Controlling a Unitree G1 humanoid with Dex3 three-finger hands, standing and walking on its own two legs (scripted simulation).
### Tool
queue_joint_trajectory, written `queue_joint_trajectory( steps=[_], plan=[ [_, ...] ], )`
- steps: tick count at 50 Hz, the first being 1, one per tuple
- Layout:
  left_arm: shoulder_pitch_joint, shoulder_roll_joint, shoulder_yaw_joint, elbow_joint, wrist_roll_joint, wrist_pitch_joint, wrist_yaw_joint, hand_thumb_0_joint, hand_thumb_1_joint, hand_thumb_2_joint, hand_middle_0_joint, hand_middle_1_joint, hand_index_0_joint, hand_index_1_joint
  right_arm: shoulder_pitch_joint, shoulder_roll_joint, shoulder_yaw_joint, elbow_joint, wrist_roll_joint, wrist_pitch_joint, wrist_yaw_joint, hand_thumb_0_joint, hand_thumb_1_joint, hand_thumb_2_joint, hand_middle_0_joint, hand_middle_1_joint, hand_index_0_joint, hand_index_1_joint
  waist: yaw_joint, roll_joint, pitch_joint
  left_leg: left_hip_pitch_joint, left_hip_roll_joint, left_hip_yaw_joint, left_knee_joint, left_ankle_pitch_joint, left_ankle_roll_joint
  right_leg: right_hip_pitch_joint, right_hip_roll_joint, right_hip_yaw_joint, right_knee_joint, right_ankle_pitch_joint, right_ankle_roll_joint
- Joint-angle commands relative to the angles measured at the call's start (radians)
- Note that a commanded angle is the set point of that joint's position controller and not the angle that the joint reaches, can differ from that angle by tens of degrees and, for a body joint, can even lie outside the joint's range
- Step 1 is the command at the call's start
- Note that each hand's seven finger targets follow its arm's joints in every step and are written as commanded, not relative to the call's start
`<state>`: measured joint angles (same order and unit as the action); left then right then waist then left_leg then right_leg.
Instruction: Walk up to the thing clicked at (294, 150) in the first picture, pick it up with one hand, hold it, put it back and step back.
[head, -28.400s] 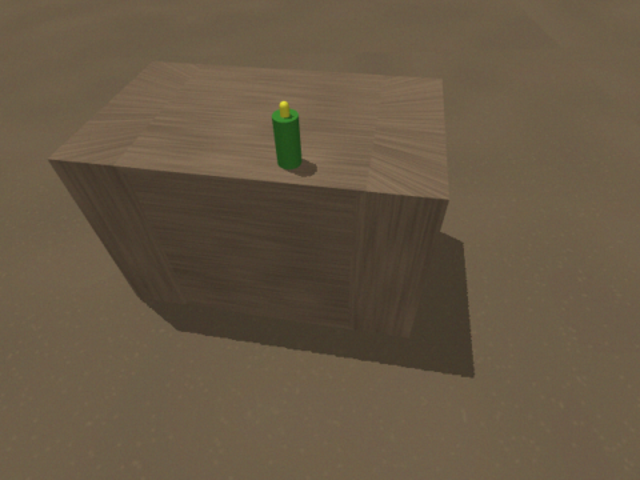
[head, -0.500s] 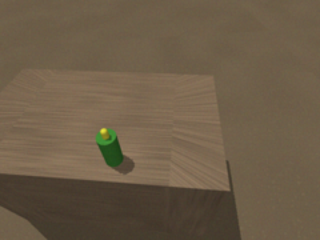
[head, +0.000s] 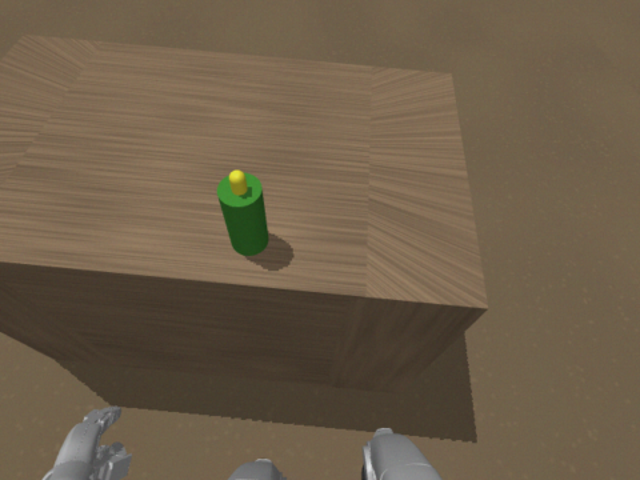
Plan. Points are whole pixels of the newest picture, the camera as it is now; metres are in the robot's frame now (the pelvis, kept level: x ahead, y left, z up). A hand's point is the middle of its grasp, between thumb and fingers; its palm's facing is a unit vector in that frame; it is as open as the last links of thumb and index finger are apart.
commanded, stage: step back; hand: left
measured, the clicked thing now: (243, 210) +0.48 +0.13 -0.02
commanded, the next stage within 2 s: none
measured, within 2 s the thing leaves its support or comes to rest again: neither
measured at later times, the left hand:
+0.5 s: hand out of the picture +0.02 +0.26 -0.12, palm faces -0.09 -0.91 -0.41, open 7.3 cm
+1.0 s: hand out of the picture -0.12 +0.28 -0.15, palm faces -0.14 -0.91 -0.38, open 7.3 cm
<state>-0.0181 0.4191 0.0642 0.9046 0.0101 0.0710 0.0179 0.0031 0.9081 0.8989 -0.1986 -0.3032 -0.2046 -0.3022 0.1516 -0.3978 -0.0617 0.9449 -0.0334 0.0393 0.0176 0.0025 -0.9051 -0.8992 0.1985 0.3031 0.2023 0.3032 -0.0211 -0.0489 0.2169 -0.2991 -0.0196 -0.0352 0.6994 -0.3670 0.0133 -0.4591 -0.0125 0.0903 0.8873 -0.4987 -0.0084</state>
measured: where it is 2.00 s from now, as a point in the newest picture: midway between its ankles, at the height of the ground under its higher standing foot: outside the picture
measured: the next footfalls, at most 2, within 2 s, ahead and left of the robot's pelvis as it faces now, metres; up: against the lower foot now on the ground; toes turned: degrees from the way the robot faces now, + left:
right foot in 0.30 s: -0.05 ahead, -0.11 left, +0.00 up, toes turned -3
left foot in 0.64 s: -0.08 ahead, +0.13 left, +0.00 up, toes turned -5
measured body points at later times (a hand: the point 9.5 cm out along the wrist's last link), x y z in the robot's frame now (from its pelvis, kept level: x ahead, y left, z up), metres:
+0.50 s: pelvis -0.09 +0.00 +0.01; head -0.03 -0.02 +0.46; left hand +0.03 +0.31 -0.09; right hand +0.01 -0.32 -0.12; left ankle -0.10 +0.15 -0.64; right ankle -0.09 -0.11 -0.72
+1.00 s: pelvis -0.23 +0.01 +0.00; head -0.17 +0.01 +0.45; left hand -0.12 +0.32 -0.12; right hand -0.13 -0.32 -0.09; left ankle -0.12 +0.14 -0.72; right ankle -0.29 -0.12 -0.69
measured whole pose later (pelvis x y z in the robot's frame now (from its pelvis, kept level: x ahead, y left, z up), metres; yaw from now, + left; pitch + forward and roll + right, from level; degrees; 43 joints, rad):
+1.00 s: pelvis -0.23 +0.01 +0.00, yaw -8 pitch -2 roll +0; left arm 0.21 0.41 0.08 0.83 0.02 0.07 -0.01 0.00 0.91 0.90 -0.20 -0.30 -0.20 -0.30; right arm 0.11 -0.38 -0.04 0.79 -0.04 0.02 -0.01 0.00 -0.90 -0.90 0.20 0.30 0.21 0.30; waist 0.02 -0.02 0.18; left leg -0.39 0.06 0.01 0.61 -0.19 0.00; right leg -0.28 0.03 0.08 0.84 -0.48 0.02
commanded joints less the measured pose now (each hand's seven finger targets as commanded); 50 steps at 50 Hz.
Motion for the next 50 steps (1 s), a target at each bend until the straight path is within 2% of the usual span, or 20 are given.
queue_joint_trajectory(
  steps=[1,7,11,14,15,16,17,18,20,21,27,29,31,32,33,34,35,38,45,50],
  plan=[
    [0.108,0.164,0.043,-0.036,-0.024,-0.009,0.025,0.000,0.900,0.900,-0.200,-0.300,-0.200,-0.300,-0.100,-0.267,-0.057,-0.116,-0.006,-0.027,-0.035,0.000,-0.900,-0.900,0.200,0.300,0.200,0.300,0.058,0.183,-0.243,0.132,0.260,-0.236,-0.260,0.638,0.196,-0.083,0.123,0.136,0.374,-0.031,-0.020],
    [0.086,0.151,0.046,-0.102,0.001,-0.032,0.011,0.000,0.900,0.900,-0.200,-0.300,-0.200,-0.300,0.052,-0.226,-0.060,-0.125,0.006,-0.028,-0.054,0.000,-0.900,-0.900,0.200,0.300,0.200,0.300,-0.017,0.158,-0.284,0.348,0.301,-0.228,-0.178,0.745,0.262,-0.075,0.078,0.054,0.158,-0.059,0.039],
    [0.145,0.137,0.050,-0.100,0.004,-0.044,0.000,0.000,0.900,0.900,-0.200,-0.300,-0.200,-0.300,0.031,-0.252,-0.058,-0.151,0.010,-0.021,-0.050,0.000,-0.900,-0.900,0.200,0.300,0.200,0.300,-0.011,0.207,-0.291,0.282,0.267,-0.176,-0.161,0.647,0.217,0.076,0.052,-0.041,-0.130,0.004,0.022],
    [0.268,0.121,0.053,-0.052,0.017,-0.057,0.001,0.000,0.900,0.900,-0.200,-0.300,-0.200,-0.300,-0.035,-0.245,-0.051,-0.170,0.028,-0.008,-0.043,0.000,-0.900,-0.900,0.200,0.300,0.200,0.300,0.049,0.179,-0.325,0.152,0.238,-0.129,-0.067,0.523,0.155,0.283,0.045,-0.091,-0.455,0.295,-0.014],
    [0.258,0.165,0.065,-0.064,0.027,-0.065,0.004,0.000,0.900,0.900,-0.200,-0.300,-0.200,-0.300,-0.033,-0.212,-0.036,-0.171,0.037,-0.007,-0.042,0.000,-0.900,-0.900,0.200,0.300,0.200,0.300,0.043,0.114,-0.323,0.026,0.198,-0.114,-0.039,0.393,0.104,0.362,-0.028,0.025,-0.463,0.396,-0.038],
    [0.224,0.259,0.089,-0.086,0.027,-0.069,0.001,0.000,0.900,0.900,-0.200,-0.300,-0.200,-0.300,-0.045,-0.175,-0.026,-0.187,0.048,-0.008,-0.038,0.000,-0.900,-0.900,0.200,0.300,0.200,0.300,0.034,-0.098,-0.291,-0.141,0.034,-0.033,0.104,0.170,0.030,0.378,-0.201,0.276,-0.473,0.543,-0.146],
    [0.203,0.314,0.097,-0.105,0.020,-0.067,-0.002,0.000,0.900,0.900,-0.200,-0.300,-0.200,-0.300,-0.097,-0.174,-0.032,-0.183,0.044,0.000,-0.053,0.000,-0.900,-0.900,0.200,0.300,0.200,0.300,0.084,-0.224,-0.237,-0.159,-0.064,-0.030,0.350,-0.272,0.006,0.236,-0.384,0.451,-0.527,0.685,-0.314],
    [0.191,0.290,0.092,-0.128,0.023,-0.073,-0.003,0.000,0.900,0.900,-0.200,-0.300,-0.200,-0.300,-0.083,-0.198,-0.041,-0.169,0.037,0.006,-0.056,0.000,-0.900,-0.900,0.200,0.300,0.200,0.300,0.075,-0.152,-0.193,-0.145,-0.064,-0.139,0.504,-0.300,-0.003,0.161,-0.397,0.466,-0.529,0.720,-0.329],
    [0.099,0.218,0.072,-0.156,0.011,-0.069,0.006,0.000,0.900,0.900,-0.200,-0.300,-0.200,-0.300,0.002,-0.202,-0.037,-0.132,0.053,0.000,-0.053,0.000,-0.900,-0.900,0.200,0.300,0.200,0.300,0.006,-0.041,-0.206,-0.177,-0.090,-0.167,0.533,-0.187,-0.007,0.232,-0.253,0.209,-0.432,0.811,-0.249],
    [0.110,0.197,0.072,-0.163,0.012,-0.066,0.008,0.000,0.900,0.900,-0.200,-0.300,-0.200,-0.300,0.000,-0.194,-0.030,-0.135,0.050,-0.008,-0.056,0.000,-0.900,-0.900,0.200,0.300,0.200,0.300,0.015,-0.061,-0.212,-0.190,-0.099,-0.134,0.514,-0.156,-0.013,0.254,-0.211,0.154,-0.411,0.817,-0.215],
    [0.212,0.186,0.070,-0.184,0.019,-0.051,0.016,0.000,0.900,0.900,-0.200,-0.300,-0.200,-0.300,-0.007,-0.168,-0.019,-0.161,0.030,-0.022,-0.055,0.000,-0.900,-0.900,0.200,0.300,0.200,0.300,0.080,-0.138,-0.255,-0.169,-0.028,-0.035,0.135,-0.154,-0.029,0.426,-0.214,0.143,-0.345,0.829,-0.215],
    [0.194,0.195,0.067,-0.202,0.012,-0.043,0.011,0.000,0.900,0.900,-0.200,-0.300,-0.200,-0.300,0.027,-0.164,-0.027,-0.155,0.023,-0.029,-0.048,0.000,-0.900,-0.900,0.200,0.300,0.200,0.300,0.057,-0.162,-0.273,-0.080,-0.019,0.015,-0.041,-0.075,-0.012,0.395,-0.197,0.139,-0.306,0.785,-0.187],
    [0.147,0.198,0.060,-0.221,0.002,-0.034,0.003,0.000,0.900,0.900,-0.200,-0.300,-0.200,-0.300,0.096,-0.172,-0.039,-0.124,0.016,-0.036,-0.042,0.000,-0.900,-0.900,0.200,0.300,0.200,0.300,0.011,-0.118,-0.285,0.075,-0.016,0.045,-0.255,0.162,0.005,0.286,-0.165,0.113,-0.253,0.642,-0.136],
    [0.165,0.164,0.049,-0.228,0.001,-0.029,0.001,0.000,0.900,0.900,-0.200,-0.300,-0.200,-0.300,0.076,-0.221,-0.056,-0.138,0.000,-0.042,-0.042,0.000,-0.900,-0.900,0.200,0.300,0.200,0.300,0.020,-0.020,-0.292,0.146,0.098,-0.132,-0.290,0.265,0.047,0.159,-0.098,0.108,-0.179,0.474,-0.086],
    [0.177,0.113,0.040,-0.231,-0.006,-0.028,0.000,0.000,0.900,0.900,-0.200,-0.300,-0.200,-0.300,0.043,-0.307,-0.074,-0.154,-0.010,-0.044,-0.038,0.000,-0.900,-0.900,0.200,0.300,0.200,0.300,0.020,0.205,-0.288,0.194,0.302,-0.401,-0.338,0.374,0.149,-0.014,0.077,0.037,-0.016,0.118,-0.033],
    [0.112,0.162,0.065,-0.227,0.001,-0.026,0.017,0.000,0.900,0.900,-0.200,-0.300,-0.200,-0.300,0.053,-0.375,-0.085,-0.159,0.001,-0.042,-0.031,0.000,-0.900,-0.900,0.200,0.300,0.200,0.300,-0.036,0.263,-0.282,0.052,0.440,-0.523,-0.368,0.484,0.283,0.031,0.134,0.067,0.206,-0.181,-0.016],
    [0.111,0.175,0.071,-0.209,0.010,-0.022,0.023,0.000,0.900,0.900,-0.200,-0.300,-0.200,-0.300,0.023,-0.343,-0.082,-0.151,-0.001,-0.043,-0.034,0.000,-0.900,-0.900,0.200,0.300,0.200,0.300,-0.014,0.187,-0.239,0.002,0.425,-0.482,-0.369,0.438,0.284,0.025,0.125,0.136,0.328,-0.150,-0.019],
    [0.224,0.173,0.078,-0.162,-0.005,-0.023,0.010,0.000,0.900,0.900,-0.200,-0.300,-0.200,-0.300,-0.073,-0.236,-0.052,-0.183,0.001,-0.047,-0.047,0.000,-0.900,-0.900,0.200,0.300,0.200,0.300,0.066,0.161,-0.204,0.071,0.285,-0.235,-0.298,0.490,0.206,-0.048,0.115,0.127,0.405,-0.008,-0.002],
    [0.224,0.144,0.070,-0.170,0.006,-0.031,-0.010,0.000,0.900,0.900,-0.200,-0.300,-0.200,-0.300,0.000,-0.243,-0.060,-0.201,0.003,-0.039,-0.047,0.000,-0.900,-0.900,0.200,0.300,0.200,0.300,-0.004,0.223,-0.259,0.201,0.283,-0.185,-0.260,0.449,0.245,0.014,0.074,0.025,0.103,-0.014,0.050],
    [0.375,0.131,0.075,-0.085,0.007,-0.038,-0.022,0.000,0.900,0.900,-0.200,-0.300,-0.200,-0.300,-0.049,-0.286,-0.071,-0.219,0.003,-0.010,-0.040,0.000,-0.900,-0.900,0.200,0.300,0.200,0.300,0.052,0.281,-0.314,0.062,0.243,-0.146,-0.210,0.286,0.162,0.291,0.039,-0.108,-0.380,0.148,0.000]
  ],
)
